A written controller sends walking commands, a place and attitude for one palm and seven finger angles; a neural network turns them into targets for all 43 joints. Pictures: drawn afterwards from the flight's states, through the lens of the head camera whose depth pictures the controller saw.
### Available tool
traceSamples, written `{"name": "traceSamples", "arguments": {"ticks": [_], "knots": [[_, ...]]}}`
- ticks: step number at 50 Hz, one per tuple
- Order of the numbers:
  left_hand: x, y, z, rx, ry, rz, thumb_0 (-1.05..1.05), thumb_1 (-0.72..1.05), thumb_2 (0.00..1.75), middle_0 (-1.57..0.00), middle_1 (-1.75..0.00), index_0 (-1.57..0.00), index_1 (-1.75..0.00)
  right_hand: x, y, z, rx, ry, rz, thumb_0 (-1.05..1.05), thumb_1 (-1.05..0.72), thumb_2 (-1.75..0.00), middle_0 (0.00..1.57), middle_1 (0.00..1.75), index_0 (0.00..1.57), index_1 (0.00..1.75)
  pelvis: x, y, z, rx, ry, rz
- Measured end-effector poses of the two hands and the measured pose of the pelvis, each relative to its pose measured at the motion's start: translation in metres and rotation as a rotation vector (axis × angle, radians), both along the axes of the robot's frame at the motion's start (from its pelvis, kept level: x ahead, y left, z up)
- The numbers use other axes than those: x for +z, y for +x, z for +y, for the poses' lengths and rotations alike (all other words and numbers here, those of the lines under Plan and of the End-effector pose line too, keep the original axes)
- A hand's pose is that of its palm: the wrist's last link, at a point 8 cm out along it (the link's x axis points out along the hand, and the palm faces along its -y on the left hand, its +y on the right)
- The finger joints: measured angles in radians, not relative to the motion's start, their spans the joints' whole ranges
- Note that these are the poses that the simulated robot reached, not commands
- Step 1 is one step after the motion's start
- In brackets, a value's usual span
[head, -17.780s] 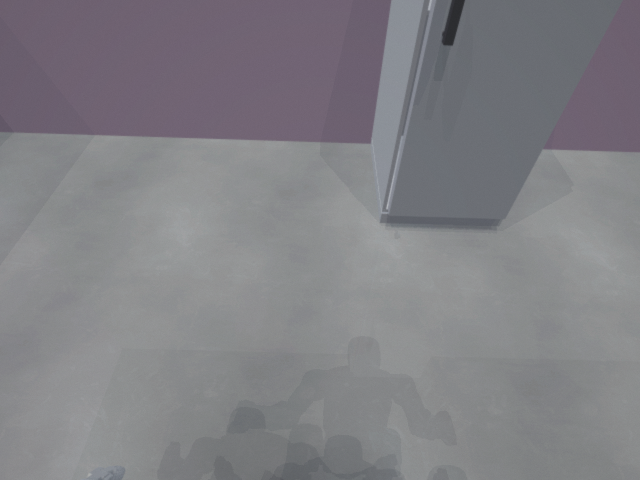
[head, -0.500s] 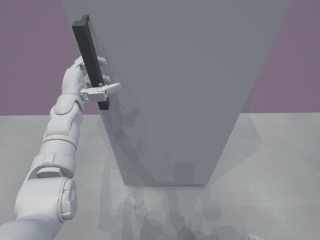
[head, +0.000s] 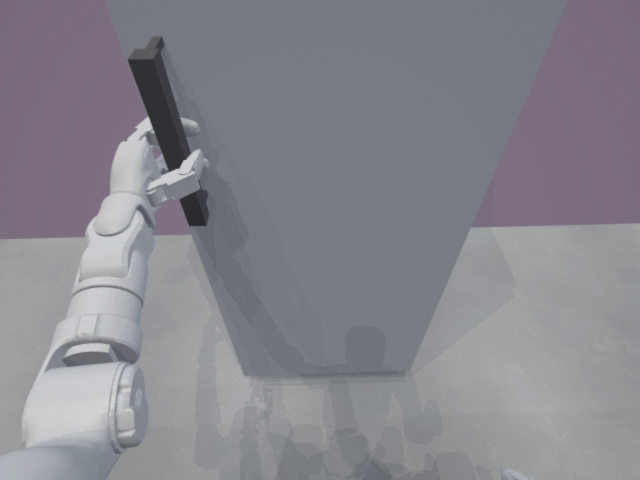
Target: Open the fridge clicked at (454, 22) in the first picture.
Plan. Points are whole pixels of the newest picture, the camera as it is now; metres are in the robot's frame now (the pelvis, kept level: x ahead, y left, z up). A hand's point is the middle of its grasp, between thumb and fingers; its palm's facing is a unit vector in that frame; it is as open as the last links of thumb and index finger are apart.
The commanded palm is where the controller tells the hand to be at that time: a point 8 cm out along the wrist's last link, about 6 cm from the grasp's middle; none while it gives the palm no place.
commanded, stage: grip the handle and tug to test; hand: left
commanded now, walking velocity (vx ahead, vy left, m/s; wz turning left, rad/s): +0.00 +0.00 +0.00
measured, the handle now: (180, 142) +0.49 +0.19 +0.18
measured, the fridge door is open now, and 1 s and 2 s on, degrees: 0 0 19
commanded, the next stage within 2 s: pull the door a little, standing still in 0.50 s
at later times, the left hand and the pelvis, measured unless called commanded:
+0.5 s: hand (190, 175) +0.44 +0.17 +0.17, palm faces +0.04 -1.00 +0.01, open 6.0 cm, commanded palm +0.38 +0.22 +0.17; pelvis +0.02 +0.00 +0.00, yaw -2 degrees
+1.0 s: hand (191, 178) +0.43 +0.16 +0.17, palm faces +0.06 -1.00 +0.00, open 6.2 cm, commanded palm +0.36 +0.21 +0.17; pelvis +0.06 +0.00 +0.01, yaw -3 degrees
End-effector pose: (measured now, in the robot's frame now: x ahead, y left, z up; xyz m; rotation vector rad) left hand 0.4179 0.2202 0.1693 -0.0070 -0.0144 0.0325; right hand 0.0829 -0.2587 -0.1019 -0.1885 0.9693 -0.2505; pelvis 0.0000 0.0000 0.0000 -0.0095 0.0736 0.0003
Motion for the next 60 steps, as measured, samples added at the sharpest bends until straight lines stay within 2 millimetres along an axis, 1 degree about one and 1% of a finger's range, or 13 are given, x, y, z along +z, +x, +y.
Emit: {"name": "traceSamples", "arguments": {"ticks": [14, 23, 33, 40, 48, 55, 58, 60], "knots": [[0.000, -0.001, -0.001, 0.004, 0.000, 0.000, 0.00, 0.66, 0.80, -0.36, -1.39, -0.36, -1.36, 0.001, 0.009, 0.004, -0.001, 0.016, -0.017, 0.01, -0.91, -0.90, 0.20, 0.30, 0.20, 0.30, 0.001, 0.005, 0.001, -0.006, 0.002, -0.001], [0.000, -0.002, -0.002, 0.005, -0.001, -0.003, 0.00, 0.69, 0.78, -0.33, -1.40, -0.33, -1.38, 0.004, 0.022, 0.007, -0.015, 0.031, -0.041, 0.01, -0.91, -0.90, 0.20, 0.30, 0.20, 0.30, 0.002, 0.016, 0.002, -0.025, 0.006, -0.004], [0.000, -0.004, -0.003, 0.007, 0.000, 0.000, 0.00, 0.71, 0.76, -0.30, -1.40, -0.30, -1.38, 0.013, 0.055, 0.008, -0.011, 0.038, -0.092, 0.01, -0.91, -0.90, 0.20, 0.30, 0.20, 0.30, 0.005, 0.034, 0.003, -0.037, 0.008, -0.005], [0.001, -0.004, -0.003, 0.019, 0.003, 0.011, 0.00, 0.69, 0.77, -0.31, -1.39, -0.32, -1.38, 0.013, 0.079, 0.011, 0.039, 0.029, -0.088, 0.01, -0.91, -0.90, 0.20, 0.30, 0.20, 0.30, 0.005, 0.040, 0.002, -0.017, 0.007, -0.003], [0.001, -0.007, -0.004, 0.027, 0.010, 0.006, 0.00, 0.71, 0.76, -0.28, -1.39, -0.27, -1.39, 0.022, 0.102, 0.016, 0.040, 0.059, -0.151, 0.01, -0.91, -0.90, 0.20, 0.30, 0.20, 0.30, 0.008, 0.054, 0.001, -0.036, 0.010, -0.003], [0.001, -0.017, -0.006, 0.009, 0.022, -0.004, 0.00, 0.73, 0.76, -0.24, -1.36, -0.21, -1.35, 0.031, 0.122, 0.016, 0.021, 0.075, -0.184, 0.02, -0.91, -0.90, 0.20, 0.30, 0.20, 0.30, 0.013, 0.077, 0.000, -0.085, 0.009, 0.008], [0.001, -0.027, -0.007, 0.001, 0.035, -0.011, -0.01, 0.73, 0.75, -0.24, -1.35, -0.19, -1.35, 0.034, 0.135, 0.014, 0.009, 0.080, -0.206, 0.02, -0.91, -0.90, 0.20, 0.30, 0.20, 0.30, 0.014, 0.092, 0.001, -0.125, 0.007, 0.020], [0.001, -0.037, -0.008, -0.002, 0.044, -0.015, -0.01, 0.72, 0.75, -0.24, -1.33, -0.19, -1.35, 0.037, 0.145, 0.014, 0.003, 0.083, -0.222, 0.02, -0.91, -0.90, 0.20, 0.30, 0.20, 0.30, 0.014, 0.102, 0.001, -0.152, 0.006, 0.029]]}}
